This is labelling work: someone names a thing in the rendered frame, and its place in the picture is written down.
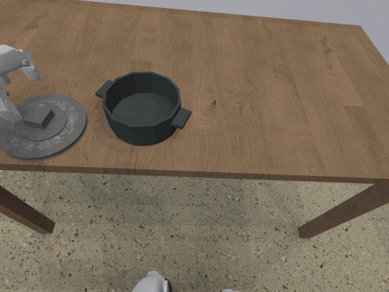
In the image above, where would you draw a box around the table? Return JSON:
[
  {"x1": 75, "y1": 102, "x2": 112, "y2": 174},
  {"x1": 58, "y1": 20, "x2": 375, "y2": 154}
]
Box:
[{"x1": 0, "y1": 0, "x2": 389, "y2": 238}]

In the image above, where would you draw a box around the left robot shin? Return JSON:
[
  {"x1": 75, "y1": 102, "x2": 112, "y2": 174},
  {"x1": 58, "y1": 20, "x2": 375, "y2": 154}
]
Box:
[{"x1": 147, "y1": 271, "x2": 163, "y2": 278}]

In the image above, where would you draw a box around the lid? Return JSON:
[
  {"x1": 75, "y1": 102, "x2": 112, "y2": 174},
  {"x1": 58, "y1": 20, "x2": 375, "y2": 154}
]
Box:
[{"x1": 0, "y1": 94, "x2": 88, "y2": 160}]

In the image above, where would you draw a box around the left robot thigh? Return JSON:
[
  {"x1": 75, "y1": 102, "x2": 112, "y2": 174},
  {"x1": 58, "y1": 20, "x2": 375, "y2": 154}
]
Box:
[{"x1": 132, "y1": 276, "x2": 169, "y2": 292}]

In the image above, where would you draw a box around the pot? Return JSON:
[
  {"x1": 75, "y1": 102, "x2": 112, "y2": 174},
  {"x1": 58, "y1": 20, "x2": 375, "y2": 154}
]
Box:
[{"x1": 95, "y1": 72, "x2": 191, "y2": 146}]

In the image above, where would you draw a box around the knob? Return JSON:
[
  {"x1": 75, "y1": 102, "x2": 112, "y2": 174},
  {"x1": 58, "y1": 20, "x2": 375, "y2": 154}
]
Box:
[{"x1": 22, "y1": 106, "x2": 55, "y2": 129}]

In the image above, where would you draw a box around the left robot hand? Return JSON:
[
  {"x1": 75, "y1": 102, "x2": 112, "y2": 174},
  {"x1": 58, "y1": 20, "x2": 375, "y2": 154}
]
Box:
[{"x1": 0, "y1": 45, "x2": 41, "y2": 122}]

